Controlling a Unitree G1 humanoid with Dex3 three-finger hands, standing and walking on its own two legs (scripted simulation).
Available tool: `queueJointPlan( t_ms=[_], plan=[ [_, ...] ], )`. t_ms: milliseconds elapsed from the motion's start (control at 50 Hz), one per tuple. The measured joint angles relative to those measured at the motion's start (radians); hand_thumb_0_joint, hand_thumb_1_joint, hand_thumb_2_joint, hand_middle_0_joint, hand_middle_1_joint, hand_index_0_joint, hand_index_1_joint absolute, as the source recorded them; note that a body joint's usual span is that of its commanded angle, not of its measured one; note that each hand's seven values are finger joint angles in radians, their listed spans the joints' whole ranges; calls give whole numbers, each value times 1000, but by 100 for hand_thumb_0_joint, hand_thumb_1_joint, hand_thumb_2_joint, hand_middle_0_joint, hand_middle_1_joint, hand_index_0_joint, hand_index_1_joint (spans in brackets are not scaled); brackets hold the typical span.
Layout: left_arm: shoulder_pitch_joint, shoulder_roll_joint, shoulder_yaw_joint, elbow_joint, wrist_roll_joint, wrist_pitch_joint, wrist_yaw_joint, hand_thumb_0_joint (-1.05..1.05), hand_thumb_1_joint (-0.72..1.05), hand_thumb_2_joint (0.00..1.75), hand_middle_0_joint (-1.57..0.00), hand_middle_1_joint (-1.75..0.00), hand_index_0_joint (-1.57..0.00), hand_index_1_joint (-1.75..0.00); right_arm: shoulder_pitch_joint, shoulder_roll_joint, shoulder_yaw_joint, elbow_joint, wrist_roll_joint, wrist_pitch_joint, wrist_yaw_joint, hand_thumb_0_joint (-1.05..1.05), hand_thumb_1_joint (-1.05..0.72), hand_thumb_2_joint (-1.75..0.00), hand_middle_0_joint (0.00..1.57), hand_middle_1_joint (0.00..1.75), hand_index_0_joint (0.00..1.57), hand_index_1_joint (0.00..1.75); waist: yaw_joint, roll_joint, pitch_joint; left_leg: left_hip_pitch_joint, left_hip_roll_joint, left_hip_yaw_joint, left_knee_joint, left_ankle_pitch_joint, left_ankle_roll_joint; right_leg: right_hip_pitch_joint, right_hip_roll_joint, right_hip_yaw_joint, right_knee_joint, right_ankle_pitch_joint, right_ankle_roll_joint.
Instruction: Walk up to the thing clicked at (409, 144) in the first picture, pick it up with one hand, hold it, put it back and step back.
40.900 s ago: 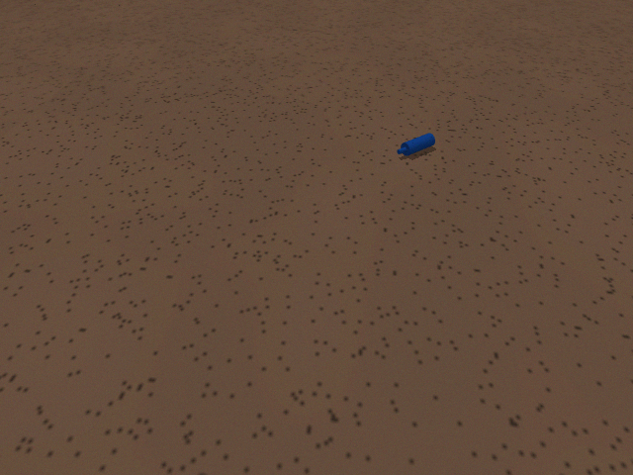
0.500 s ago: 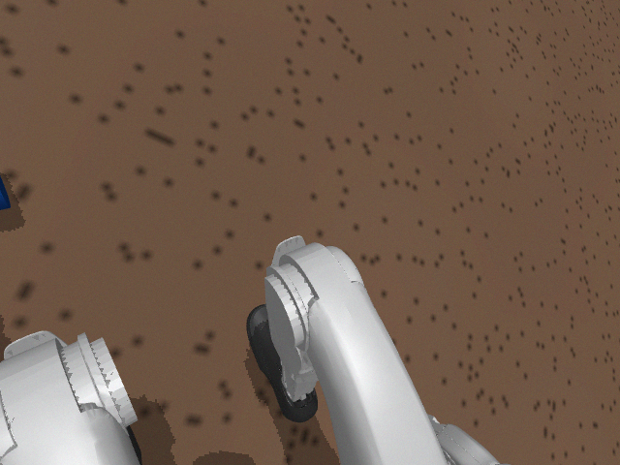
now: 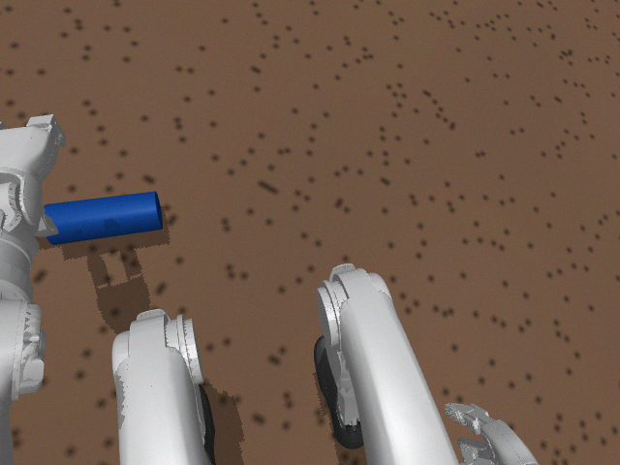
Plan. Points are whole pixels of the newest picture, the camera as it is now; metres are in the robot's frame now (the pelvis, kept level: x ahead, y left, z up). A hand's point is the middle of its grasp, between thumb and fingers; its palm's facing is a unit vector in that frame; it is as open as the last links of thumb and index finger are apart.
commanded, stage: withdraw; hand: left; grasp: from above
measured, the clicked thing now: (92, 219) +0.53 +0.27 -0.34
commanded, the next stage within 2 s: home in 0.30 s
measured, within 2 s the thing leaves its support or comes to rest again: neither
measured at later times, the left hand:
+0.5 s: hand (71, 203) +0.51 +0.26 -0.21, palm faces -0.35 -0.04 -0.94, open 12.9 cm
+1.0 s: hand (14, 266) +0.38 +0.24 -0.02, palm faces -0.30 -0.60 -0.74, open 8.0 cm
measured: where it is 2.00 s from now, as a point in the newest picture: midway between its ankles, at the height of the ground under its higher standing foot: (275, 438)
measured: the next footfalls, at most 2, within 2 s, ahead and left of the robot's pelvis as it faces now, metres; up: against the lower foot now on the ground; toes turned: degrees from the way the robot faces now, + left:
none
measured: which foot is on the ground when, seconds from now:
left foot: down 0.00-1.00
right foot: down 0.00-1.00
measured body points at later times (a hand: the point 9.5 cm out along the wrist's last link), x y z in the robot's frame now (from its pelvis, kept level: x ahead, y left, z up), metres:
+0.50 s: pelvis +0.00 +0.00 -0.04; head +0.25 +0.07 +0.32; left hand +0.53 +0.26 -0.15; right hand +0.01 -0.27 -0.13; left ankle +0.08 +0.13 -0.34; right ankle +0.11 -0.14 -0.34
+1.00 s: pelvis +0.01 +0.00 +0.10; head +0.19 +0.04 +0.51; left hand +0.39 +0.27 +0.03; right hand +0.16 -0.27 -0.02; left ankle +0.08 +0.13 -0.34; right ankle +0.11 -0.15 -0.34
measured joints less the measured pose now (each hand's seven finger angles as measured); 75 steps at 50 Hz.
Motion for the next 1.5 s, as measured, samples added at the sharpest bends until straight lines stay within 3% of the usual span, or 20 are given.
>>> queueJointPlan(
  t_ms=[80, 140, 280, 400, 460, 540, 600, 660, 760, 840, 920, 1000, 1100, 1300, 1380, 1500],
  plan=[
    [3, -1, -11, -3, 6, -57, -33, 0, -35, 90, -25, -84, -23, -86, 5, -14, 4, -19, 2, 15, -40, 0, -92, -90, 20, 30, 21, 30, 2, -11, 16, 18, -3, 4, -27, 23, -3, 14, -4, 3, -18, 18, -2],
    [3, 4, -14, 14, 27, -109, -13, 0, -34, 89, -26, -84, -24, -85, 10, -22, 11, -14, -3, 18, -63, 0, -91, -90, 20, 30, 21, 30, 0, -24, 21, 10, -5, 3, -25, 32, -4, 4, -4, 2, -14, 26, 0],
    [-44, 44, -16, 168, 102, -177, 116, 0, -34, 88, -25, -85, -24, -85, 15, -19, 39, 14, -29, -10, -77, 0, -91, -90, 20, 30, 20, 30, -33, -58, 50, -46, -13, -9, 36, 37, -12, -48, 0, -1, 42, 32, 2],
    [-78, 88, 39, 228, 170, -182, 229, 0, -34, 88, -25, -86, -24, -86, 33, 3, 57, 31, -59, -50, -71, 0, -91, -89, 20, 30, 21, 30, -65, -76, 85, -111, -19, -24, 105, 31, -17, -103, 5, -8, 99, 28, 0],
    [-76, 97, 73, 205, 173, -149, 272, 0, -33, 89, -25, -85, -24, -85, 47, 18, 55, 39, -70, -62, -61, 0, -91, -89, 20, 30, 21, 30, -78, -74, 90, -137, -21, -25, 126, 25, -15, -126, 6, -7, 117, 22, -2],
    [-45, 76, 101, 130, 131, -79, 288, 0, -30, 90, -25, -83, -24, -82, 65, 40, 40, 53, -63, -59, -43, 0, -90, -89, 21, 30, 21, 30, -77, -57, 68, -147, -16, -17, 127, 8, -10, -139, 7, -1, 120, 7, -2],
    [-17, 44, 113, 68, 74, -28, 252, 0, -23, 90, -25, -76, -24, -76, 72, 51, 26, 61, -48, -51, -31, 0, -90, -89, 21, 30, 21, 30, -62, -37, 44, -129, -11, -9, 109, -8, -5, -125, 7, 4, 104, -7, 5],
    [28, 4, 115, -9, -6, 14, 195, 0, -12, 89, -25, -68, -23, -69, 79, 57, 6, 62, -21, -36, -24, 0, -90, -89, 21, 30, 21, 30, -34, -11, 12, -93, -5, -1, 72, -22, -1, -93, 4, 8, 70, -20, 9],
    [175, -66, 112, -206, -189, 60, 56, 0, 13, 86, -23, -54, -22, -54, 77, 50, -28, 31, 23, 7, -24, 0, -90, -89, 21, 30, 21, 30, 26, 23, -33, 12, 7, 12, -24, -35, 4, 6, 0, 10, -21, -29, 19],
    [332, -122, 75, -410, -351, 97, -53, 0, 37, 85, -22, -44, -21, -44, 65, 34, -53, -15, 53, 34, -42, 0, -90, -89, 21, 30, 21, 30, 77, 27, -63, 111, 13, 21, -123, -25, 4, 100, -4, 8, -113, -20, 14],
    [479, -182, 55, -589, -476, 115, -110, 0, 61, 87, -21, -37, -21, -37, 33, 15, -74, -47, 73, 46, -68, 0, -91, -89, 21, 30, 21, 30, 124, 11, -82, 210, 17, 26, -221, -5, 2, 196, -8, 4, -205, -3, 5],
    [597, -238, 38, -716, -568, 138, -117, 0, 75, 88, -21, -34, -21, -34, -12, 4, -90, -67, 90, 39, -103, 0, -91, -89, 20, 30, 21, 30, 156, -6, -94, 307, 14, 28, -311, 17, -3, 293, -17, -1, -287, 11, -3],
    [723, -291, 31, -825, -691, 200, -104, 1, 84, 89, -21, -31, -21, -31, -71, 16, -89, -86, 106, 11, -149, 0, -91, -90, 20, 30, 20, 29, 176, -18, -99, 437, 16, 32, -419, 39, -9, 419, -22, -6, -386, 28, -10],
    [976, -366, 21, -1037, -985, 342, -87, 1, 89, 90, -21, -30, -21, -30, -90, 86, -34, -115, 125, -54, -232, 0, -91, -90, 20, 30, 21, 30, 184, -25, -92, 743, 30, 41, -659, 71, -13, 718, -20, -14, -616, 58, -19],
    [1064, -392, 26, -1105, -1066, 381, -78, 1, 90, 90, -21, -30, -21, -30, -56, 104, -15, -118, 129, -76, -261, 0, -91, -90, 21, 30, 21, 30, 181, -24, -85, 875, 36, 44, -764, 85, -13, 850, -18, -18, -722, 72, -21],
    [1185, -429, 53, -1197, -1154, 444, -74, 1, 90, 90, -20, -30, -21, -30, 23, 111, 2, -114, 132, -101, -307, 1, -91, -89, 21, 30, 21, 30, 177, -23, -77, 1070, 43, 48, -928, 114, -12, 1048, -15, -25, -890, 103, -23]
  ],
)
